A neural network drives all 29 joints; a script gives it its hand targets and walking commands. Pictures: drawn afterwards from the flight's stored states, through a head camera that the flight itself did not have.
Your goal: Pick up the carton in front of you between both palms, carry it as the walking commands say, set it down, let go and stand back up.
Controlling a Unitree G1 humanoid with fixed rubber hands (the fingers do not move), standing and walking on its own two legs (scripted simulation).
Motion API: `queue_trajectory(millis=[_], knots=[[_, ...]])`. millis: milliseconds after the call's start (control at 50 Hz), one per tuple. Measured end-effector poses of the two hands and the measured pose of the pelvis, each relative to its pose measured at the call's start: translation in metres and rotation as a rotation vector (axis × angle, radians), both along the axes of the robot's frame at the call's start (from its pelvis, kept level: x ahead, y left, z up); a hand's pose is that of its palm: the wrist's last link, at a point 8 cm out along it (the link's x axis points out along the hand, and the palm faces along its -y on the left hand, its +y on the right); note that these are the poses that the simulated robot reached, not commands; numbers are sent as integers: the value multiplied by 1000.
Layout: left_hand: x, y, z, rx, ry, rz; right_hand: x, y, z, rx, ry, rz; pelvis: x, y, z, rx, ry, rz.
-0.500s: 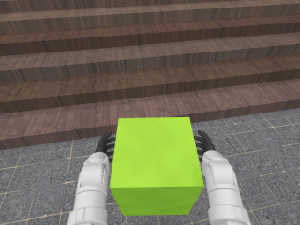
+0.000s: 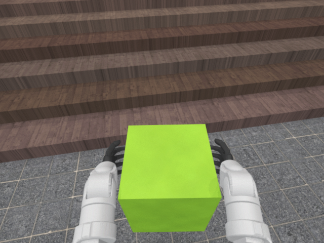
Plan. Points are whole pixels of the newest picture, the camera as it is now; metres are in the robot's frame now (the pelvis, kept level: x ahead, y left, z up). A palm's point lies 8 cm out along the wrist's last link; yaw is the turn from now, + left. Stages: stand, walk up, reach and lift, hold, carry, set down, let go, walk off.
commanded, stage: hold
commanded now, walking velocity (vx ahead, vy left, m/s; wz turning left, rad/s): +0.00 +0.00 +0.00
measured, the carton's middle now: (167, 180) +0.29 +0.00 -0.02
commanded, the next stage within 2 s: carry in 0.08 s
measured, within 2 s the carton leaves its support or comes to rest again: neither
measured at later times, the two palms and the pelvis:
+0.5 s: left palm (105, 132) +0.37 +0.17 +0.09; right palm (216, 134) +0.35 -0.13 +0.09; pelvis +0.10 +0.03 +0.00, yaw -2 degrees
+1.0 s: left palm (109, 83) +0.64 +0.21 +0.08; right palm (188, 86) +0.62 -0.09 +0.07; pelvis +0.38 +0.07 -0.02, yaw -3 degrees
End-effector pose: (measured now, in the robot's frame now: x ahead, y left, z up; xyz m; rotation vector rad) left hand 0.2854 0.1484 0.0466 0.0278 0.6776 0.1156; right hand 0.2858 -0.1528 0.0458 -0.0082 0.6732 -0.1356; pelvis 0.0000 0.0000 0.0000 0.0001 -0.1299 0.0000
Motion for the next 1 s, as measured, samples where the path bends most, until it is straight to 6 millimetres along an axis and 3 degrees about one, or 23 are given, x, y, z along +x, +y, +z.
queue_trajectory(millis=[180,320,400,500,600,720,780,840,920,1000], knots=[[7,2,12,-8,-48,11,8,2,12,5,-49,-5,3,1,-2,-4,57,5],[35,17,36,-40,-123,26,33,18,38,19,-125,-30,27,20,-9,-6,137,6],[52,26,43,-45,-98,13,46,26,45,35,-99,-56,55,29,-7,-14,167,-40],[83,17,46,-73,-43,11,68,18,49,34,-46,-90,96,27,0,-38,204,-37],[121,7,41,-74,-61,17,109,8,46,46,-65,-93,143,16,-13,-34,216,-16],[153,27,34,-84,18,105,167,28,45,32,17,-18,204,16,-3,-10,232,28],[184,40,43,-80,1,136,206,42,50,47,3,9,238,24,-1,4,230,16],[228,53,49,-78,-37,136,248,54,52,55,-35,9,278,37,-6,9,219,11],[296,65,37,-79,-53,95,301,66,37,54,-54,-31,338,60,-25,20,202,-21],[352,61,31,-64,26,23,334,63,25,64,22,-107,382,74,-17,10,210,-59]])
